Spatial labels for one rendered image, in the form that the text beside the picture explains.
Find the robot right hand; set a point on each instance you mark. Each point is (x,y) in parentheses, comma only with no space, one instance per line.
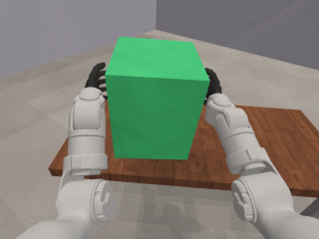
(214,84)

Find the carton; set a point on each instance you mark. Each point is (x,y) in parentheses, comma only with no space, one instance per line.
(156,90)

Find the robot left upper arm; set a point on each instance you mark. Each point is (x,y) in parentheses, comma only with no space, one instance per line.
(82,207)

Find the robot left hand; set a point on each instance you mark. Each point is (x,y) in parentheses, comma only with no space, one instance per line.
(94,80)

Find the table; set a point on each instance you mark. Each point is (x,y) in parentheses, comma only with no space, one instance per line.
(288,136)

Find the right robot forearm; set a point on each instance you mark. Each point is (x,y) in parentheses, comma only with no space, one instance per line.
(244,156)

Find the robot right upper arm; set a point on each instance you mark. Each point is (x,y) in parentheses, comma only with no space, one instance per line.
(264,200)

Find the left robot forearm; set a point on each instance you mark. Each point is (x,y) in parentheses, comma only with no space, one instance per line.
(86,138)

